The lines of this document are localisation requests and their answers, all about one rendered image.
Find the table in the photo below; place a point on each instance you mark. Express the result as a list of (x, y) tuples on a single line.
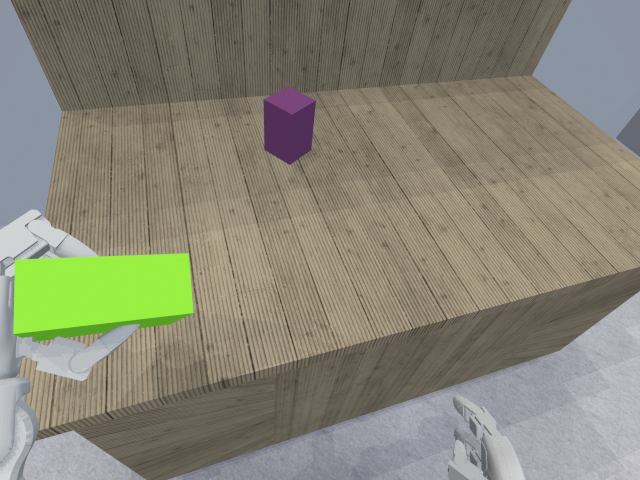
[(453, 218)]

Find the left robot forearm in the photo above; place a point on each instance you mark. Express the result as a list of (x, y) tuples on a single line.
[(18, 427)]

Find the robot left hand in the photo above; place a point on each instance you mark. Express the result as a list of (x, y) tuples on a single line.
[(31, 236)]

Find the robot right hand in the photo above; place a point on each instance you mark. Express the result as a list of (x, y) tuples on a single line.
[(492, 459)]

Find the sponge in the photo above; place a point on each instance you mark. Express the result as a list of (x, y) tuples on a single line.
[(78, 296)]

